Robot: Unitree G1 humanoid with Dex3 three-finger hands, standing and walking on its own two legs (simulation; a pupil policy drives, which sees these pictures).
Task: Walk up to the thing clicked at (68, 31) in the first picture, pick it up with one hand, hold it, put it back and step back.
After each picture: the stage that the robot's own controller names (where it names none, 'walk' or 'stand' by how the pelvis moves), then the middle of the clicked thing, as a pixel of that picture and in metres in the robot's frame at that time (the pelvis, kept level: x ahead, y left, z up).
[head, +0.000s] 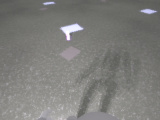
stand; (68, 35) +2.01 +0.64 -0.65
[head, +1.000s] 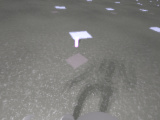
walk; (76, 41) +1.92 +0.29 -0.62
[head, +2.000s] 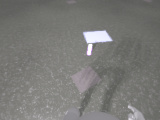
walk; (89, 49) +1.30 +0.05 -0.63
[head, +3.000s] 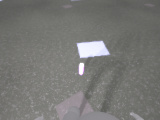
walk; (81, 68) +0.81 +0.13 -0.63
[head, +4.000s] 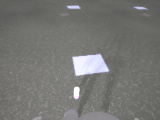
walk; (76, 92) +0.46 +0.12 -0.63
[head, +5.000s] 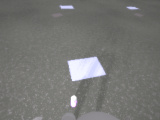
stand; (73, 101) +0.35 +0.12 -0.64
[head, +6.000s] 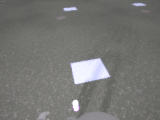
stand; (75, 105) +0.30 +0.14 -0.65
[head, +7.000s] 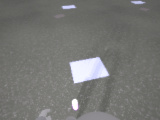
stand; (75, 104) +0.30 +0.15 -0.66
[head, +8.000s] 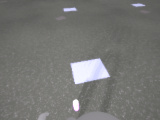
stand; (76, 105) +0.31 +0.14 -0.66
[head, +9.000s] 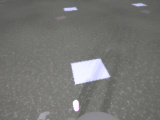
stand; (76, 105) +0.30 +0.13 -0.66
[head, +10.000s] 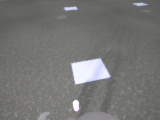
stand; (76, 105) +0.30 +0.13 -0.66
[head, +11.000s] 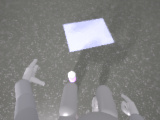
go down; (72, 77) +0.37 +0.14 -0.39
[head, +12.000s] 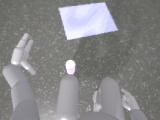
go down; (70, 68) +0.40 +0.15 -0.26
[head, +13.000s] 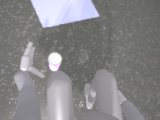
close in; (54, 63) +0.39 +0.18 -0.17
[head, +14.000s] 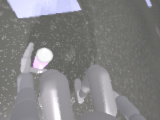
close; (41, 61) +0.39 +0.19 -0.16
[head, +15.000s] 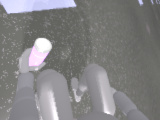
close; (37, 56) +0.42 +0.19 -0.16
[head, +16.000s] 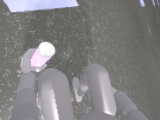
lift; (39, 58) +0.40 +0.19 -0.15
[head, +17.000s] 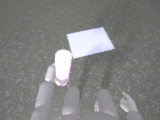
lift; (62, 70) +0.33 +0.17 +0.06
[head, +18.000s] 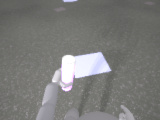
hold; (67, 74) +0.31 +0.15 +0.07
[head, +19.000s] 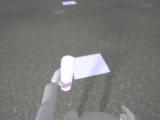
hold; (67, 75) +0.31 +0.15 +0.07
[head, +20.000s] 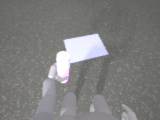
crouch; (63, 69) +0.36 +0.16 +0.01
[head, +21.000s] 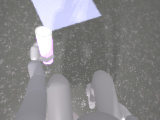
lower; (46, 48) +0.47 +0.22 -0.06
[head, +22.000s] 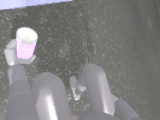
lower; (25, 49) +0.45 +0.23 -0.16
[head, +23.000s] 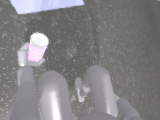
lower; (36, 52) +0.42 +0.23 -0.15
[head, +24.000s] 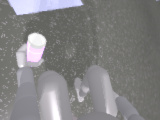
lower; (34, 53) +0.42 +0.23 -0.15
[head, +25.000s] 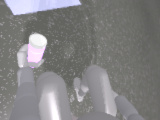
lower; (35, 53) +0.43 +0.22 -0.16
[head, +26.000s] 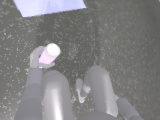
open; (47, 58) +0.41 +0.18 -0.17
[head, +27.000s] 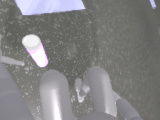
stand; (38, 54) +0.42 +0.23 -0.17
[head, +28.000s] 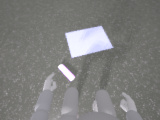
stand; (66, 72) +0.49 +0.25 -0.54
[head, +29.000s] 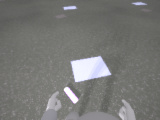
stand; (71, 94) +0.46 +0.22 -0.69
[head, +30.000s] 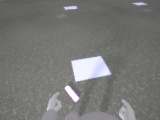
stand; (71, 93) +0.48 +0.22 -0.69
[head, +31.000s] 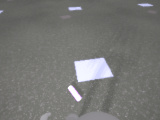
stand; (74, 92) +0.49 +0.20 -0.73
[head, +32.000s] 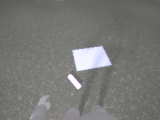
walk; (74, 81) +0.54 +0.16 -0.72
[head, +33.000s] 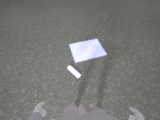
walk; (74, 71) +0.68 +0.21 -0.72
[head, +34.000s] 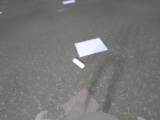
walk; (78, 63) +1.01 +0.30 -0.73
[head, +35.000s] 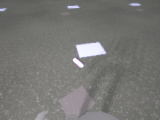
stand; (78, 62) +1.13 +0.23 -0.73
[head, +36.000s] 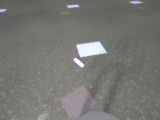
stand; (78, 62) +1.14 +0.22 -0.75
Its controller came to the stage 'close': yes
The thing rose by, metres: 0.71
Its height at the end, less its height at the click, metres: -0.09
